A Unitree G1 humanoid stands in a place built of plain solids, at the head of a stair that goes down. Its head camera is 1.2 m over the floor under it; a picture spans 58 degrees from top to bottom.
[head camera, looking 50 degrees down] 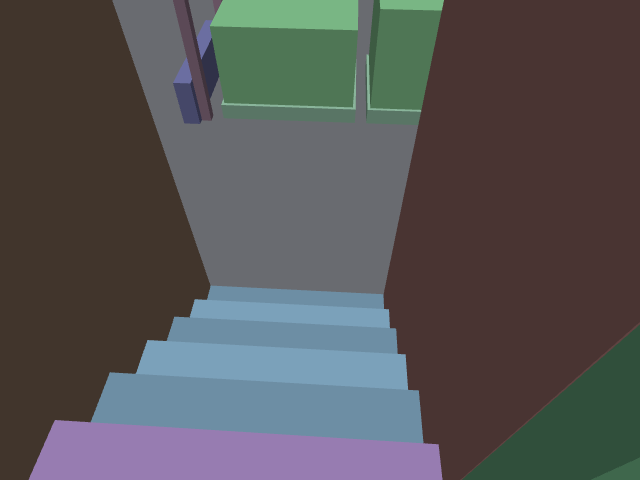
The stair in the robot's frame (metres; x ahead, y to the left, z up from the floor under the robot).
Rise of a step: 0.19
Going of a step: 0.21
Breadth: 1.02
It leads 3 degrees to the right of straight ahead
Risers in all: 6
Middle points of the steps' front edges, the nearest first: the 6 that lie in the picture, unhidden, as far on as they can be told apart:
0.35 0.20 0.00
0.56 0.19 -0.19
0.77 0.18 -0.37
0.99 0.16 -0.56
1.20 0.15 -0.75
1.41 0.14 -0.94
